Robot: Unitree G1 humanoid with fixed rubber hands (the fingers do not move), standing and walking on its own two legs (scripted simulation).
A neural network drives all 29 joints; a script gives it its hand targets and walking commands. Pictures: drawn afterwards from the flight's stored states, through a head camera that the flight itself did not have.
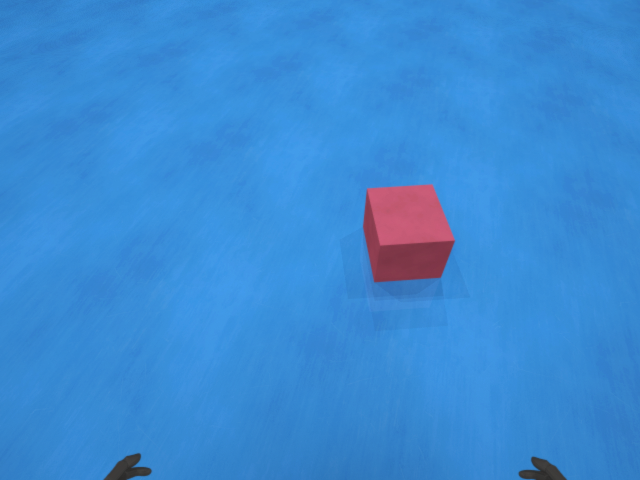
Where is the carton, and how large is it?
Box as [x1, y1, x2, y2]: [363, 184, 454, 281]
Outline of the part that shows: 432,184 367,188 363,228 374,281 440,277 454,239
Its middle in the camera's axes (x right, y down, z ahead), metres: +0.33 -0.02 +1.50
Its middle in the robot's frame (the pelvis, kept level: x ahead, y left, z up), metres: +1.07 -0.27 -0.65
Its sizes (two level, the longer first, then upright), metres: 0.293 0.260 0.221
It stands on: the floor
